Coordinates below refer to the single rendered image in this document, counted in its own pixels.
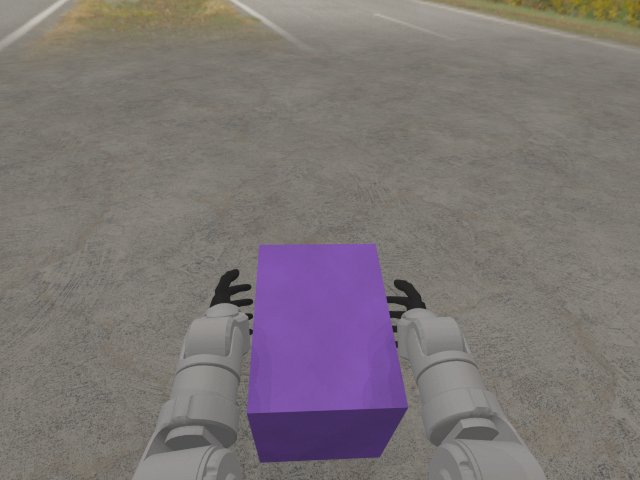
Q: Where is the right robot hand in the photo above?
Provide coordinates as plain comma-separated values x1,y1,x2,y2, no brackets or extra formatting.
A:
386,279,426,348

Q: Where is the left robot hand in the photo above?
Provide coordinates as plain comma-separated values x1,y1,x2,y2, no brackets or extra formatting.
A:
210,269,253,335

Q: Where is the right robot forearm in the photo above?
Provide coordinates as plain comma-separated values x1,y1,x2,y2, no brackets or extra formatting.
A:
397,308,547,480

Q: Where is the carton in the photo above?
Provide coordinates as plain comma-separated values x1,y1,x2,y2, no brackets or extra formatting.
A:
247,244,408,463

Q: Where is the robot right upper arm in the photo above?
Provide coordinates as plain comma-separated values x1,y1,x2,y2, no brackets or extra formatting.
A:
429,439,546,480

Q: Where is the robot left upper arm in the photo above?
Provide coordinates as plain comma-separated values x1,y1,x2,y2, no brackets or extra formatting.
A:
133,445,243,480

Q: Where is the left robot forearm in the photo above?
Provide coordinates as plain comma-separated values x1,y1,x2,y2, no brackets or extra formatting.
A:
132,303,251,480

